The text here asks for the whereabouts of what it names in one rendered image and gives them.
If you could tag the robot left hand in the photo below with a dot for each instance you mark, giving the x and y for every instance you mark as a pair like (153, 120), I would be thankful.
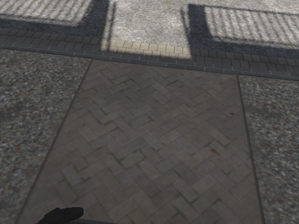
(62, 216)

